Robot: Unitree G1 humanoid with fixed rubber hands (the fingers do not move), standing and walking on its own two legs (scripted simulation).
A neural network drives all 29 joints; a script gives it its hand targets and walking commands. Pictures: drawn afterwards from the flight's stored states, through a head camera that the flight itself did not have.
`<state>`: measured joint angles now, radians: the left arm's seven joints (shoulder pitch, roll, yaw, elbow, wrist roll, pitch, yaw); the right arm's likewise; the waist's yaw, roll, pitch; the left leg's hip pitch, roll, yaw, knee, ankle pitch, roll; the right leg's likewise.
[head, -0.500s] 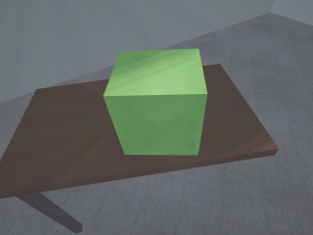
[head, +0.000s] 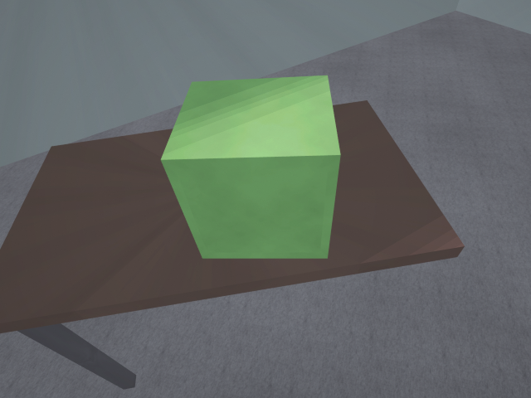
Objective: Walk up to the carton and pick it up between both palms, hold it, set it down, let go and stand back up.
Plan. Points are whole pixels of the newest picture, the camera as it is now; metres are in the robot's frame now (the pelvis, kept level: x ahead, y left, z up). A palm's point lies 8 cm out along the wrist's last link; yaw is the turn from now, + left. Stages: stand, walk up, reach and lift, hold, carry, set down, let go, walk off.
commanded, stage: stand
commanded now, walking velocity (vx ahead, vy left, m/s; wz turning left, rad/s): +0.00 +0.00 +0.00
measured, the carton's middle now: (261, 172) +0.52 +0.04 +0.04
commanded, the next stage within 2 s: none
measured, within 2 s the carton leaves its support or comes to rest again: neither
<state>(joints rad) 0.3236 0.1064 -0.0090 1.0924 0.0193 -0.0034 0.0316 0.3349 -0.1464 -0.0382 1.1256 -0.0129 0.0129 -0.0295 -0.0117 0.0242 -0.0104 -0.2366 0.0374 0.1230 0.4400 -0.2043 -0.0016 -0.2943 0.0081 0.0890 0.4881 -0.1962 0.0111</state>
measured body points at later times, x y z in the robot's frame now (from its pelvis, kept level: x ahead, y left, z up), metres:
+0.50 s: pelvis +0.03 -0.01 +0.00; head +0.03 -0.01 +0.45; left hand +0.02 +0.20 -0.16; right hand -0.01 -0.22 -0.16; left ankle +0.02 +0.12 -0.74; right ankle +0.04 -0.12 -0.74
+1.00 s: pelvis +0.04 +0.01 +0.00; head +0.05 +0.01 +0.45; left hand +0.02 +0.22 -0.16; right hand +0.01 -0.19 -0.16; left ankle +0.02 +0.12 -0.74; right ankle +0.04 -0.12 -0.74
